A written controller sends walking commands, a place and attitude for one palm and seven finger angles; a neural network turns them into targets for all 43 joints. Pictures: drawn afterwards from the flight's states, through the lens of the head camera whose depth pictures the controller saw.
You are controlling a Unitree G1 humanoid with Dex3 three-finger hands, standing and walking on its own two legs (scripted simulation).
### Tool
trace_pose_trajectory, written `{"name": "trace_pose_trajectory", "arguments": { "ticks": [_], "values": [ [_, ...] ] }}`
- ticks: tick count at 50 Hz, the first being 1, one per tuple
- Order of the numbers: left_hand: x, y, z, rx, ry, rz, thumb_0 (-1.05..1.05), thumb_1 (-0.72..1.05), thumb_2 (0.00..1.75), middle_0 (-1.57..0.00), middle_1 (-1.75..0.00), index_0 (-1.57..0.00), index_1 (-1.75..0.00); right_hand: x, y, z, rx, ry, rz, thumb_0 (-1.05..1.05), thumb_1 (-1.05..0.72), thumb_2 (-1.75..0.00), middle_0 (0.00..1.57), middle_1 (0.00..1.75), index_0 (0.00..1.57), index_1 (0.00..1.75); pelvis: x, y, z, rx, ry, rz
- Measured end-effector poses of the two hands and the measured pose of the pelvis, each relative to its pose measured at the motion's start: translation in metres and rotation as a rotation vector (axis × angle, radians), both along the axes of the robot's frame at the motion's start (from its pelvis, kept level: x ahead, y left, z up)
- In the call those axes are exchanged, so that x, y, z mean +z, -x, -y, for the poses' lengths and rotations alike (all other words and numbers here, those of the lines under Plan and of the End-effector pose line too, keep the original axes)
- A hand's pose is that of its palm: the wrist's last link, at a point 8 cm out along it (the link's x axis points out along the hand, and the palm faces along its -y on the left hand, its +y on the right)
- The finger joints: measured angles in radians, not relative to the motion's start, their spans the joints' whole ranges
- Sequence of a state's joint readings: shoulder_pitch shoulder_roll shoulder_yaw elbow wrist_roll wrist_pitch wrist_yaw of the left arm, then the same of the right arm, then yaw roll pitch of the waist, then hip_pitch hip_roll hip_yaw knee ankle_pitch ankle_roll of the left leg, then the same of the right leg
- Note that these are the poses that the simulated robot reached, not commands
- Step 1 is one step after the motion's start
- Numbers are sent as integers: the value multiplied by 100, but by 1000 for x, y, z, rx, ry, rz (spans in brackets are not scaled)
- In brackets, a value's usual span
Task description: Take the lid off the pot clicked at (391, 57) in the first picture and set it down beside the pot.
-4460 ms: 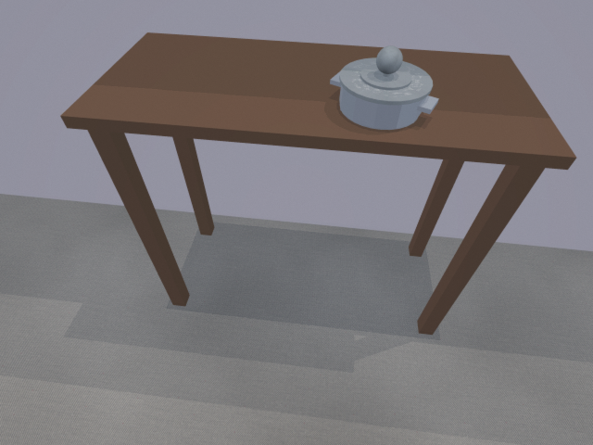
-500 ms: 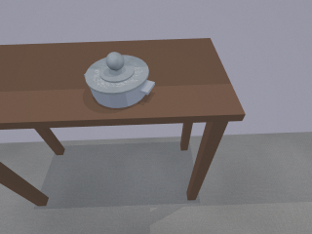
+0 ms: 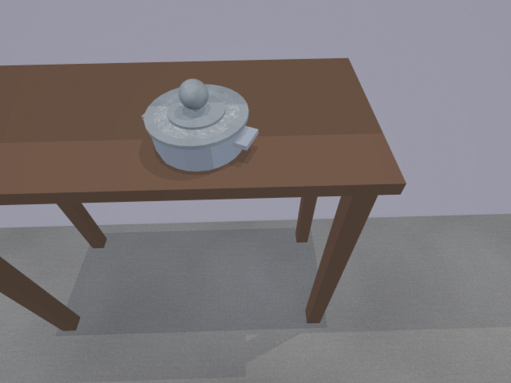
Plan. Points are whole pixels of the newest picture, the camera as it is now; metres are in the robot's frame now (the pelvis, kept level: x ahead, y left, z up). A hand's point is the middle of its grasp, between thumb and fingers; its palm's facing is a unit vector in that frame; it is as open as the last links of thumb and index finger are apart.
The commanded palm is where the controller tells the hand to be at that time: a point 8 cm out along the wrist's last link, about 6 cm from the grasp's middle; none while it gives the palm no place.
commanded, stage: shuffle to correct the standing spot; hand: left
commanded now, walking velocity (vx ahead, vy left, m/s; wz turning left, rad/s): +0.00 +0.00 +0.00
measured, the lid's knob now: (193, 94) +0.54 +0.14 +0.17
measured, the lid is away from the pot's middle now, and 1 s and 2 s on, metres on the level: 0.00 0.00 0.00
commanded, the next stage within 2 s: come to a stop and stand still in 0.36 s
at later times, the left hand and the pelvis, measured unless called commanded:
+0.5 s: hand out of the picture +0.04 +0.15 -0.17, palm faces +0.18 -0.96 -0.21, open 7.4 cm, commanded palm none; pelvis +0.06 -0.02 -0.01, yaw +5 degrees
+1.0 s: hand out of the picture +0.10 +0.14 -0.16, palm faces +0.14 -0.95 -0.29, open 7.3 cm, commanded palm none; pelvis +0.07 -0.06 -0.01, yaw +5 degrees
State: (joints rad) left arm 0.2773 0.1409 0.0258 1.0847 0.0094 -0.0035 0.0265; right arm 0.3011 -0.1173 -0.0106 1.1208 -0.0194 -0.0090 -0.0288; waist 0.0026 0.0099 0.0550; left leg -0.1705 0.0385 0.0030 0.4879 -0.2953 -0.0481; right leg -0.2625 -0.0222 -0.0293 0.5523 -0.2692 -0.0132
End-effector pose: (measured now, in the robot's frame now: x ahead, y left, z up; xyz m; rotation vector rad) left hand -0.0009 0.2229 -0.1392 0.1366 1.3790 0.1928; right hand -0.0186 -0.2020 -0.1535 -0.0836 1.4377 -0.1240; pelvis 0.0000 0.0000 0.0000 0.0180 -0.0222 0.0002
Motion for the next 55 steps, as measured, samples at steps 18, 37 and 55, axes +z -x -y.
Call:
{"name": "trace_pose_trajectory", "arguments": {
  "ticks": [18,37,55],
  "values": [
    [-9,-20,3,33,5,7,0,91,89,-20,-30,-20,-30,-5,-11,8,8,-4,-36,1,-91,-90,20,30,20,30,-10,-32,10,46,-12,-23],
    [-23,-26,38,117,69,-153,0,90,89,-20,-30,-20,-30,15,-214,33,124,99,278,1,-93,-90,20,29,20,30,-12,-95,14,47,-27,12],
    [21,-84,44,57,-78,131,0,91,89,-20,-30,-20,-30,7,-177,87,120,20,186,0,-92,-90,20,30,21,30,3,-68,64,76,-35,-8]
  ]
}}
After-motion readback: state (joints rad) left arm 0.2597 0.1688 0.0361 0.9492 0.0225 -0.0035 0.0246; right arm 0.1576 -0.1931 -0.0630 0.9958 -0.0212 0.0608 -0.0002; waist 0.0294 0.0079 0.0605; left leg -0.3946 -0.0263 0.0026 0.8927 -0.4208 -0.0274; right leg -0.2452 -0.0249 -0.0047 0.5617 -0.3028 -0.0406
